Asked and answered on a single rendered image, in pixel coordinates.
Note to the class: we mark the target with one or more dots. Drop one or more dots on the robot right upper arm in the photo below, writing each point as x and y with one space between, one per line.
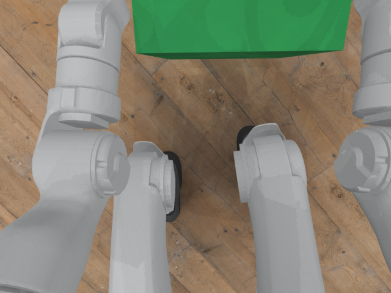
363 167

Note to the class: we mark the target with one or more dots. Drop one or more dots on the right robot shin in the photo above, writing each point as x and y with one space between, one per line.
293 152

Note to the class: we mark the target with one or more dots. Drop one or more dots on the robot right forearm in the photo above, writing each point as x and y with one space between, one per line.
372 102

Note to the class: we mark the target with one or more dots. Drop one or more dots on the carton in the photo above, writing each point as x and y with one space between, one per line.
239 29

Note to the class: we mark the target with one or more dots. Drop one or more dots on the robot left upper arm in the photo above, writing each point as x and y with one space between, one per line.
46 249

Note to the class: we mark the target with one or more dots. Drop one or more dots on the right robot foot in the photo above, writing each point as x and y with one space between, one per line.
243 134

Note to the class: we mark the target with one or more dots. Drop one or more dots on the robot left forearm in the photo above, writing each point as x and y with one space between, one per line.
88 67

